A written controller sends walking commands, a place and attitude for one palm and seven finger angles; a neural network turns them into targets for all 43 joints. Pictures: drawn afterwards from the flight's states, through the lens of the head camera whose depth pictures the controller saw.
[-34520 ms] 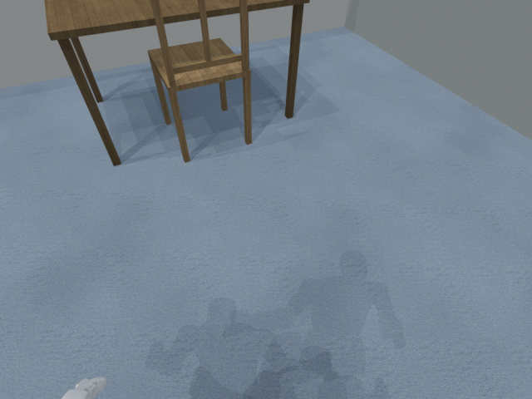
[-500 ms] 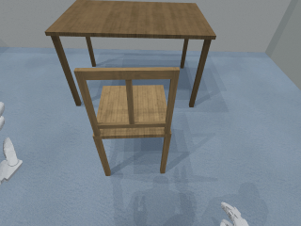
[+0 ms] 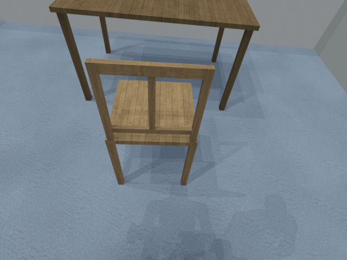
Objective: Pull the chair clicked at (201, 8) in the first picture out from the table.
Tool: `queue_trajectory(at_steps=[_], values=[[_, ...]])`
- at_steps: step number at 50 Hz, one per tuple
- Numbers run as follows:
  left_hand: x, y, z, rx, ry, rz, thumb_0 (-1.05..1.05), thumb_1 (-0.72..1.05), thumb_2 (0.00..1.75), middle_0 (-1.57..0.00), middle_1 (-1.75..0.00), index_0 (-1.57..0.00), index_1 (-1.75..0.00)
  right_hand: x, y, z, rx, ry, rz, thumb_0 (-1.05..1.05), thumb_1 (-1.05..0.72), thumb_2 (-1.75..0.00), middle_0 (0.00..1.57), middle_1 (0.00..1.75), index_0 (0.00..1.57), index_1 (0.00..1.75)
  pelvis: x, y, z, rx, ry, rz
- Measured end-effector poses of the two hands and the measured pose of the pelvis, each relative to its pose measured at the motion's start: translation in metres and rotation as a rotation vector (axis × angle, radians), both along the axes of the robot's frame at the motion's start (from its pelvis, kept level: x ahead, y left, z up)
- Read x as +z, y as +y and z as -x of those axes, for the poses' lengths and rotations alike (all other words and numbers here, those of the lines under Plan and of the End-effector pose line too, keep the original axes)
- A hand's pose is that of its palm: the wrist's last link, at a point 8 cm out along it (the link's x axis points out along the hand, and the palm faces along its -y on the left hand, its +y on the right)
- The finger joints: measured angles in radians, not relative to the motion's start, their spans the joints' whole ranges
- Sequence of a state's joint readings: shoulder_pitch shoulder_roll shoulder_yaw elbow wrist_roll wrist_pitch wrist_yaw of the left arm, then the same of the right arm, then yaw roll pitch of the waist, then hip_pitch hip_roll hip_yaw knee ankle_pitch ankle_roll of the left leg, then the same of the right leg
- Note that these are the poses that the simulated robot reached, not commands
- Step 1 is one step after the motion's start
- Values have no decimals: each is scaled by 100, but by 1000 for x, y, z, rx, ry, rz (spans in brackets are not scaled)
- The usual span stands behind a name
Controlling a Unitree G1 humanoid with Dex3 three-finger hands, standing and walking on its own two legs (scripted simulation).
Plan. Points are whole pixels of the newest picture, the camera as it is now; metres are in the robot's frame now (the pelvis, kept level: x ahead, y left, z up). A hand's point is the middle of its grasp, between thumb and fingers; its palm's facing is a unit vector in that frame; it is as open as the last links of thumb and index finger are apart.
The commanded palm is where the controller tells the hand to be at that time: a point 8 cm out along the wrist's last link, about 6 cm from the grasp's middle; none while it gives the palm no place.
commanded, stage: let the arm hang, fingers relaxed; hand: left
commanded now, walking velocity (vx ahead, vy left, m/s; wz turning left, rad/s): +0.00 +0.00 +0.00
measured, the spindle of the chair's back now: (151, 104) +0.64 +0.11 -0.09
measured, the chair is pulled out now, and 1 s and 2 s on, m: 0.57 0.57 0.57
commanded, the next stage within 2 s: look to check the result in 0.68 s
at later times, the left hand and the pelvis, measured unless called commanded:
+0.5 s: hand out of the picture -0.02 +0.14 -0.17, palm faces +0.01 -0.99 -0.16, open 7.4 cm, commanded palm none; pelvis -0.01 -0.01 +0.00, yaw -1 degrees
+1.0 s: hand out of the picture -0.01 +0.15 -0.17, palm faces +0.02 -0.98 -0.18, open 7.4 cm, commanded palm none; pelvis +0.00 -0.01 +0.00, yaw -1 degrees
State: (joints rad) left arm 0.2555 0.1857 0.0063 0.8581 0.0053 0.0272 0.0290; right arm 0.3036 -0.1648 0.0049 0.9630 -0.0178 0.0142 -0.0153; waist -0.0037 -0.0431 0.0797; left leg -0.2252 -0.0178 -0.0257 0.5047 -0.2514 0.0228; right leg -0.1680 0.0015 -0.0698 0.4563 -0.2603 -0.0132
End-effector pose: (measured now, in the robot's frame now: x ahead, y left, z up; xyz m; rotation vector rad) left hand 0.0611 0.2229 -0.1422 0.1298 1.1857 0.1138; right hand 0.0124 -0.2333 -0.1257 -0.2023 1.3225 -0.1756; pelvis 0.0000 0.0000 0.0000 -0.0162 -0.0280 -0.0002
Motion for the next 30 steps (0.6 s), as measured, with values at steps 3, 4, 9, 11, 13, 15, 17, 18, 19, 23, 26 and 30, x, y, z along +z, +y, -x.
queue_trajectory(at_steps=[3,4,9,11,13,15,17,18,19,23,26,30], values=[[4,13,23,1,79,-44,-3,96,90,-21,-30,-20,-30,-6,2,16,-23,31,-21,0,-91,-90,20,30,20,30,1,1,2,-2,-3,-2],[6,16,30,4,103,-58,-3,95,90,-21,-30,-20,-30,-9,4,21,-28,40,-31,0,-91,-90,20,30,20,30,1,1,2,-3,-3,-3],[13,25,62,26,188,-104,-1,93,90,-20,-30,-20,-30,-18,14,38,-40,78,-82,0,-91,-90,20,30,20,30,2,0,4,-8,-6,-9],[13,24,71,34,209,-109,0,92,90,-20,-30,-20,-30,-20,19,42,-42,87,-99,0,-91,-90,20,30,20,30,2,-1,5,-9,-8,-11],[13,20,78,38,225,-104,0,92,90,-20,-30,-19,-30,-22,22,44,-44,93,-111,0,-91,-90,20,30,20,30,2,-2,5,-12,-10,-13],[11,13,84,40,237,-92,0,92,90,-20,-30,-19,-30,-23,24,45,-47,94,-120,0,-91,-90,20,30,20,30,2,-4,5,-15,-12,-14],[9,5,87,41,243,-75,1,92,90,-20,-30,-19,-30,-24,26,46,-50,93,-124,0,-91,-90,20,30,20,30,2,-5,6,-17,-13,-14],[8,1,88,40,245,-65,1,92,90,-20,-30,-19,-30,-24,26,46,-52,92,-125,0,-91,-90,20,30,20,30,2,-5,6,-18,-14,-14],[6,-4,89,40,246,-54,1,91,90,-20,-30,-19,-30,-24,26,46,-53,91,-126,0,-91,-90,20,30,20,30,2,-6,7,-19,-14,-15],[1,-22,89,35,243,-12,1,91,90,-20,-30,-19,-30,-23,26,47,-59,89,-122,0,-91,-90,20,30,20,30,2,-8,8,-21,-14,-15],[-2,-32,88,32,239,14,1,91,90,-20,-30,-20,-30,-22,24,48,-66,92,-116,0,-91,-90,20,30,20,30,2,-10,8,-21,-13,-14],[-5,-40,87,28,246,31,1,91,90,-20,-30,-20,-30,-20,23,52,-77,101,-108,0,-91,-90,20,30,20,30,1,-11,8,-24,-9,-13]])
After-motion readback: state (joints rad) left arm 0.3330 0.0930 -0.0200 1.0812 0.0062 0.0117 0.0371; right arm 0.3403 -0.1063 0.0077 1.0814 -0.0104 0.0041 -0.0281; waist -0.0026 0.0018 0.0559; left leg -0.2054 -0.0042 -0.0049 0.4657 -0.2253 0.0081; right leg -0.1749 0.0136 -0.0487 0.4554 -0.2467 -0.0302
